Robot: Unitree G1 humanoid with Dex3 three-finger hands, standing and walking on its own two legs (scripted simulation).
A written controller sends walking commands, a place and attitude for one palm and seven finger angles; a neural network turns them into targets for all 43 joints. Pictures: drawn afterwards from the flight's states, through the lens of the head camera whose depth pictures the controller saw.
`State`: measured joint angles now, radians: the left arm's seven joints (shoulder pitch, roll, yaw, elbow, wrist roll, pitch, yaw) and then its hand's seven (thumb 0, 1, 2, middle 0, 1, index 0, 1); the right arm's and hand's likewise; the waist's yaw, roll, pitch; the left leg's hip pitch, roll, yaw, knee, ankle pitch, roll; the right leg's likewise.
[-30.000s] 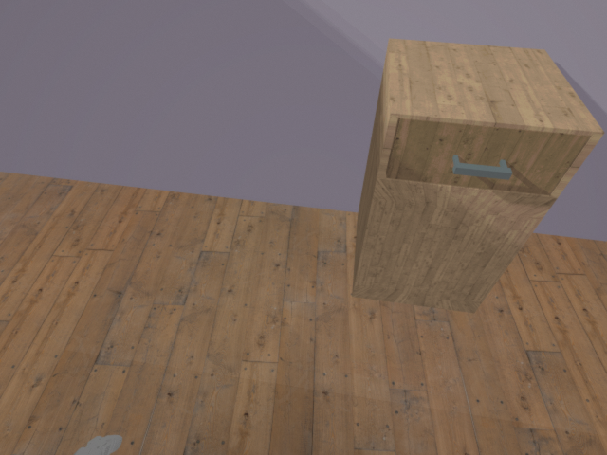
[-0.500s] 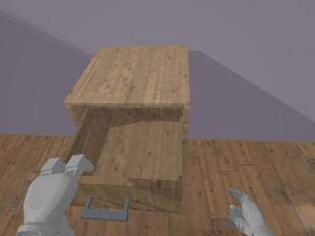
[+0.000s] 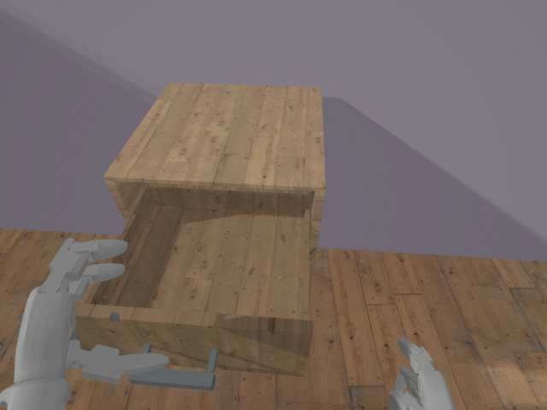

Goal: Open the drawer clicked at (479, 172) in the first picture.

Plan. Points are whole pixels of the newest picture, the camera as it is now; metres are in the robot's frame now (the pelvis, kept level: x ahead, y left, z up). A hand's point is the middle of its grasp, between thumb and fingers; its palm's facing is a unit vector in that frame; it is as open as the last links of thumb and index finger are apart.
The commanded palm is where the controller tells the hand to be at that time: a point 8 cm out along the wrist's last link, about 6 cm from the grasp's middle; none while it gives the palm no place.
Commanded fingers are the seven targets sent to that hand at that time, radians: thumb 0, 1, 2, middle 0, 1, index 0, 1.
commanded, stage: draw the hand back to the body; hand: left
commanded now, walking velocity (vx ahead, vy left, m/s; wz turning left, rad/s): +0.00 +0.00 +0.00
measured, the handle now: (176, 365) +0.20 +0.19 -0.07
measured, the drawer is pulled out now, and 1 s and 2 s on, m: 0.30 0.30 0.30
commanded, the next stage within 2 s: step back with the hand held close in 0.74 s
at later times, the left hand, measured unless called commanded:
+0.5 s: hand (78, 300) +0.18 +0.24 +0.16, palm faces +0.42 -0.81 -0.41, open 9.0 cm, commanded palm +0.13 +0.27 +0.18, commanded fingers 0.00 0.87 0.88 -0.20 -0.32 -0.20 -0.32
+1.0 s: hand (83, 290) +0.19 +0.23 +0.16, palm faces +0.38 -0.80 -0.47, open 7.5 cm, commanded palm +0.13 +0.27 +0.18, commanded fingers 0.00 0.90 0.90 -0.20 -0.30 -0.20 -0.30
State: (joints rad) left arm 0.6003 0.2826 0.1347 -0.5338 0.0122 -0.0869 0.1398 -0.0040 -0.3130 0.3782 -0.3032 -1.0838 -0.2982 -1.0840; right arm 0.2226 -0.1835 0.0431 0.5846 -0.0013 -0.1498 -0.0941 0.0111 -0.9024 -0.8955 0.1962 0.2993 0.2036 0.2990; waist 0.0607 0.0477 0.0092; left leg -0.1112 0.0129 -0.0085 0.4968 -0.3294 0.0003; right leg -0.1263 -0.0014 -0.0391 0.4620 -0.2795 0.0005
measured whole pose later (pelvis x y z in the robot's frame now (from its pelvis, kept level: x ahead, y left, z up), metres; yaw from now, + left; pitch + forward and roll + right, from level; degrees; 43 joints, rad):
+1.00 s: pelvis -0.01 -0.01 +0.00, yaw -1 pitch +0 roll -1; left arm 0.56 0.34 0.36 -0.50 -0.05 -0.16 0.12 0.02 0.88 0.90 -0.21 -0.31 -0.21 -0.31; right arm 0.14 -0.22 0.01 0.59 0.01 -0.07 -0.07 0.01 -0.90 -0.90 0.20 0.30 0.21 0.30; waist 0.03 0.07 0.04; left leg -0.17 0.03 0.00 0.45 -0.29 -0.01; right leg -0.19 0.02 -0.03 0.41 -0.23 -0.01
